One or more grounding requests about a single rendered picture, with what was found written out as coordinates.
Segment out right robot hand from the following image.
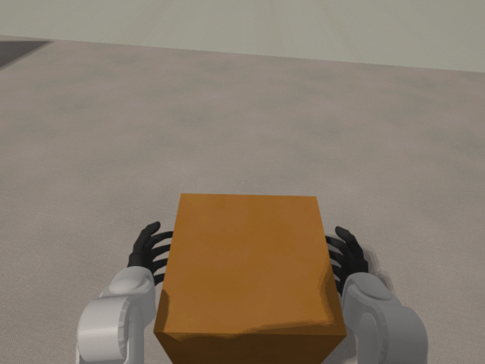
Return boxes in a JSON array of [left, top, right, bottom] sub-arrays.
[[325, 226, 368, 297]]

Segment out robot right forearm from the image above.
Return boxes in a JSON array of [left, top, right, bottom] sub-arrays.
[[342, 272, 428, 364]]

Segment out carton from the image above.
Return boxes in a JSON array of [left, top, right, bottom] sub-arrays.
[[153, 193, 347, 364]]

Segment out robot left forearm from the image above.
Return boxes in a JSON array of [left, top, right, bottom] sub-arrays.
[[76, 266, 157, 364]]

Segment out left robot hand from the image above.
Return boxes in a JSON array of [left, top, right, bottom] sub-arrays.
[[127, 221, 173, 286]]

